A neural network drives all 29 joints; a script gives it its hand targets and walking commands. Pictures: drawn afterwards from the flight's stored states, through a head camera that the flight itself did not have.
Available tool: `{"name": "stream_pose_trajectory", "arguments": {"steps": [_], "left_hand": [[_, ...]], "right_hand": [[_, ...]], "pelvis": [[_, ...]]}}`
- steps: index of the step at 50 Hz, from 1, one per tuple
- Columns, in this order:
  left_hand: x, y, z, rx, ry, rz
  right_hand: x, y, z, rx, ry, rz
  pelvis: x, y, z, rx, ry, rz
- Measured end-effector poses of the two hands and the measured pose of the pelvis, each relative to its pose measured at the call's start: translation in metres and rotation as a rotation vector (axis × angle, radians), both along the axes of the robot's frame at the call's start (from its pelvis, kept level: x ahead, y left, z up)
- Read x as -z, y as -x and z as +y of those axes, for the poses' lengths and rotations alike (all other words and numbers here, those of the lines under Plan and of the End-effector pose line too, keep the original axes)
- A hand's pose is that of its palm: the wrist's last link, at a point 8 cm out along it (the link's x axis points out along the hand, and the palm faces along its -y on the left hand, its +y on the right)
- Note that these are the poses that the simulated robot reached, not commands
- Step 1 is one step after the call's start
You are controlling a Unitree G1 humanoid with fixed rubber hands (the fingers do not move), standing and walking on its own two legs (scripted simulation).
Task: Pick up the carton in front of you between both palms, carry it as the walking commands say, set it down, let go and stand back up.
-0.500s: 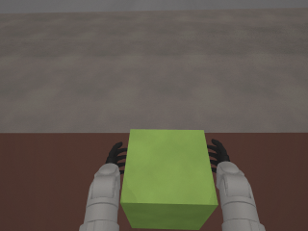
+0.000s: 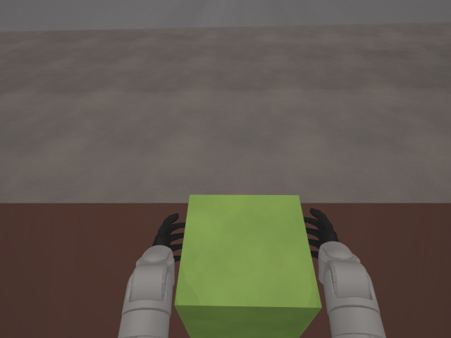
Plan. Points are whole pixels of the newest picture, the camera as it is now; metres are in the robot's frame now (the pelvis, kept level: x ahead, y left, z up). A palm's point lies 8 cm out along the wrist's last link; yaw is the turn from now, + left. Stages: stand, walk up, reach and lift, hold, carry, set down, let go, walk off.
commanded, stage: hold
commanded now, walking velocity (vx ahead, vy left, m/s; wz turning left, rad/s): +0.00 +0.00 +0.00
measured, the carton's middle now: (243, 272) +0.29 +0.00 -0.04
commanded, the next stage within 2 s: carry in 0.24 s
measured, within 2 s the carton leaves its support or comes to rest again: neither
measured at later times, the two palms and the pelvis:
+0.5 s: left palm (178, 231) +0.31 +0.12 +0.07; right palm (347, 234) +0.30 -0.18 +0.07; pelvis +0.02 -0.02 +0.00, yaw -1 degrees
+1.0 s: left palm (190, 150) +0.53 +0.12 +0.09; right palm (318, 153) +0.51 -0.18 +0.09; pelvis +0.26 -0.01 +0.00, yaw -3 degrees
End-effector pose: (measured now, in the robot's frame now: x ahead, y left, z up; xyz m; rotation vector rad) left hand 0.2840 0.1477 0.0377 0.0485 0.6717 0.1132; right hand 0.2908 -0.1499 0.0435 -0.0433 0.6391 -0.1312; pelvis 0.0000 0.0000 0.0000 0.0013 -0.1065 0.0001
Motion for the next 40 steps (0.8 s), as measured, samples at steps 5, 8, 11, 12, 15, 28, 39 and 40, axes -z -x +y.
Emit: {"name": "stream_pose_trajectory", "arguments": {"steps": [5,8,11,12,15,28,39,40], "left_hand": [[-0.010,0.005,-0.001,0.005,-0.002,-0.017],[-0.010,0.007,-0.001,0.007,-0.001,-0.003],[-0.008,0.010,-0.001,0.005,0.002,0.008],[-0.008,0.010,-0.001,0.005,0.003,0.010],[-0.009,0.008,-0.002,0.003,0.003,0.004],[-0.043,-0.037,-0.030,-0.006,0.023,0.006],[-0.037,-0.115,0.008,-0.067,0.081,0.021],[-0.035,-0.123,0.007,-0.062,0.082,0.043]], "right_hand": [[-0.010,0.006,-0.001,0.002,0.001,-0.016],[-0.009,0.009,-0.001,0.006,-0.001,-0.003],[-0.007,0.012,-0.001,0.009,-0.003,0.009],[-0.007,0.012,-0.001,0.011,-0.005,0.010],[-0.008,0.011,-0.002,0.017,-0.014,0.004],[-0.037,-0.029,-0.030,0.059,-0.069,0.006],[-0.036,-0.116,0.007,0.040,-0.071,0.020],[-0.033,-0.121,0.007,0.048,-0.073,0.042]], "pelvis": [[-0.001,0.001,0.000,-0.001,0.000,-0.016],[0.000,0.005,0.000,0.001,-0.001,-0.028],[0.000,0.008,0.001,0.002,0.000,-0.034],[0.001,0.009,0.001,0.005,0.000,-0.023],[0.003,0.008,0.001,0.015,-0.003,0.027],[-0.002,-0.042,-0.017,0.010,-0.027,0.170],[0.015,-0.141,0.006,0.043,-0.031,0.197],[0.013,-0.150,0.007,0.050,-0.027,0.198]]}}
